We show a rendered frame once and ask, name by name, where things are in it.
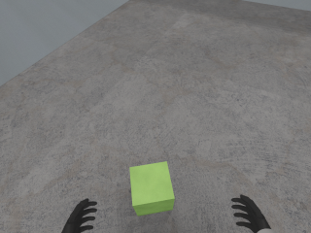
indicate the right robot hand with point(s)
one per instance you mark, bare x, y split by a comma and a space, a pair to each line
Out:
253, 214

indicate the carton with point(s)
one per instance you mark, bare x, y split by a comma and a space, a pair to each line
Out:
151, 188

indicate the left robot hand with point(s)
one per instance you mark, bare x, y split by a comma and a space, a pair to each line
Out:
76, 219

